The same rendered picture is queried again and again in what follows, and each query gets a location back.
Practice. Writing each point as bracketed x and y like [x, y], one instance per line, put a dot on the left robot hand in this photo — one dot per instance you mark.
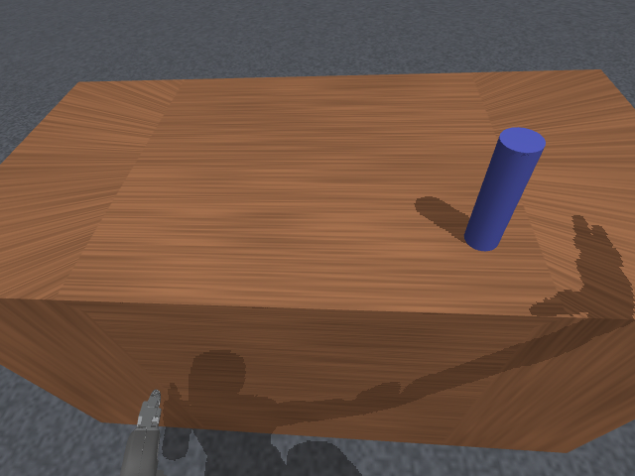
[141, 452]

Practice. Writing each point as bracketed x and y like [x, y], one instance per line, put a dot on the can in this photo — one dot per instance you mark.
[515, 156]

